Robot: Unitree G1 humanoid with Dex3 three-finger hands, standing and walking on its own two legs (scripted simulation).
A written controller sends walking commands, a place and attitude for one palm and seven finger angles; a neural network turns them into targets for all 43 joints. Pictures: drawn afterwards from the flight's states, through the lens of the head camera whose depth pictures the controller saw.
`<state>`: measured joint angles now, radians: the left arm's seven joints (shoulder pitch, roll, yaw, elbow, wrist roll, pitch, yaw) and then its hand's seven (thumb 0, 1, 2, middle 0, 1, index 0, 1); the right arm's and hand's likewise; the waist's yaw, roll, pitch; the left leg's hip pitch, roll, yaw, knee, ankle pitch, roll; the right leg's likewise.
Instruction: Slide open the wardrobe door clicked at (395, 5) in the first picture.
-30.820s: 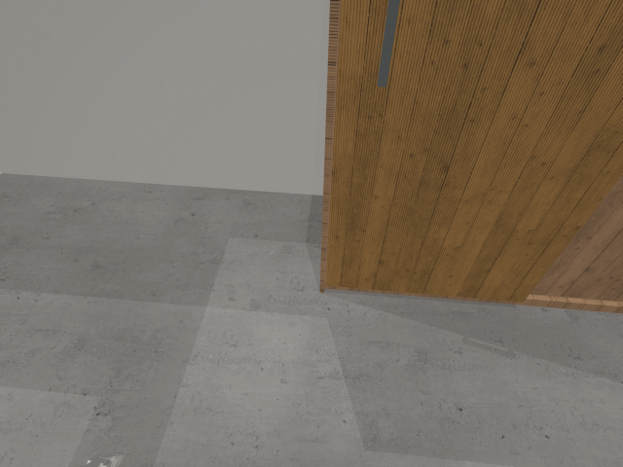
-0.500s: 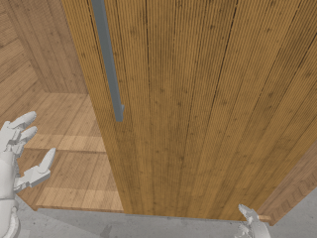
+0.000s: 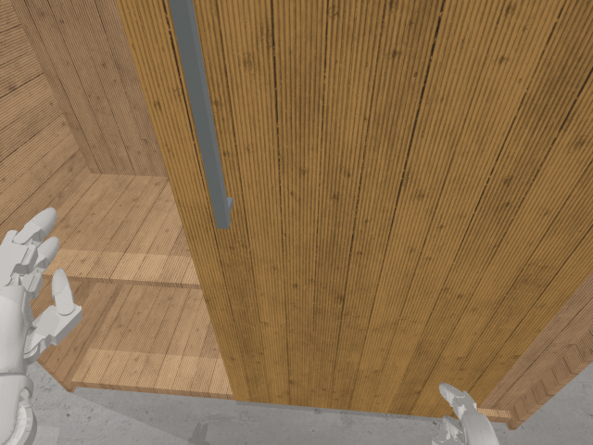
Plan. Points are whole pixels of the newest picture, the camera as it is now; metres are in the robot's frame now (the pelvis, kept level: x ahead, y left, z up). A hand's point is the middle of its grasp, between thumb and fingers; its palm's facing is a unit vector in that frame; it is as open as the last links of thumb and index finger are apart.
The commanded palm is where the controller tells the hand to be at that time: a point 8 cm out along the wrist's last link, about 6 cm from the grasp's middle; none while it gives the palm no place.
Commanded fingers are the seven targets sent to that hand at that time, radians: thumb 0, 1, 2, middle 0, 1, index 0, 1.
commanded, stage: step back with the hand held close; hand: left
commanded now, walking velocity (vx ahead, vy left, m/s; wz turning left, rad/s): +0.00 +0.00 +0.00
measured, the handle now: (209, 120) +0.42 +0.18 +0.27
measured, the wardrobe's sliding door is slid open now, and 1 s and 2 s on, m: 0.57 0.57 0.57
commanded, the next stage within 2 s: stop stepping back and stand still in 1.10 s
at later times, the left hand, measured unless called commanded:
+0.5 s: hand (34, 344) +0.15 +0.29 +0.15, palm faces +0.40 -0.78 -0.48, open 7.4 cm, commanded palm +0.09 +0.32 +0.17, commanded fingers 0.00 0.90 0.90 -0.20 -0.30 -0.20 -0.30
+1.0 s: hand out of the picture +0.08 +0.31 +0.16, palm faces +0.49 -0.76 -0.43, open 7.4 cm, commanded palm +0.00 +0.34 +0.17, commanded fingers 0.00 0.90 0.90 -0.20 -0.30 -0.20 -0.30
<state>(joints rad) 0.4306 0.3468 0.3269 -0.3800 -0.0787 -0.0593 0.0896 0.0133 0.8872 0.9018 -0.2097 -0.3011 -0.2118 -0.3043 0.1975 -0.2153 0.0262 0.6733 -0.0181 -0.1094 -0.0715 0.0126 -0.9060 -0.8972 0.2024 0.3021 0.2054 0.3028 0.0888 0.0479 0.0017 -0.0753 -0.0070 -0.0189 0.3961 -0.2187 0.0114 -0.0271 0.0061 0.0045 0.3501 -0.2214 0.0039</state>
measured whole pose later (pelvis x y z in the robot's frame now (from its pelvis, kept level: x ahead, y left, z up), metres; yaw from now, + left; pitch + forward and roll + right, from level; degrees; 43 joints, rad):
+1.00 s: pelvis -0.12 +0.04 -0.02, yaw +4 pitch -1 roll -5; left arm 0.45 0.41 0.43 -0.48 0.00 -0.27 0.15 0.01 0.89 0.90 -0.21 -0.30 -0.22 -0.30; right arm 0.22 -0.22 -0.02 0.60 -0.01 -0.12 -0.09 0.01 -0.91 -0.90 0.20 0.30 0.21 0.30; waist -0.01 0.03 0.03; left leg -0.48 0.01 -0.02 0.61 -0.11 0.08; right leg -0.42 0.07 0.04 0.77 -0.30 0.03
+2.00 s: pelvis -0.18 +0.07 -0.01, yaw -2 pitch +1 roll -2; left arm 0.52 0.43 0.42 -0.44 -0.04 -0.21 0.14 0.01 0.89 0.90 -0.21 -0.30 -0.21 -0.30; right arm 0.27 -0.17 0.03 0.67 -0.02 -0.14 -0.05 0.01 -0.90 -0.90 0.20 0.30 0.21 0.30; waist 0.00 0.01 -0.03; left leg -0.32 0.02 0.00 0.61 -0.31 0.01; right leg -0.26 0.05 -0.04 0.53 -0.29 -0.04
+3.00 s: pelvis -0.19 +0.06 +0.00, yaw +1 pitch -1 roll +0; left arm 0.11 0.23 0.00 1.11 0.01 -0.01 0.01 0.00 0.91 0.90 -0.20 -0.30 -0.20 -0.30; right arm 0.16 -0.24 0.00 1.12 -0.02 0.00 -0.02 0.00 -0.91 -0.90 0.20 0.30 0.20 0.30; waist -0.02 0.01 0.03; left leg -0.13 -0.03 0.00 0.36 -0.22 0.02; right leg -0.14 0.03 0.02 0.36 -0.21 -0.02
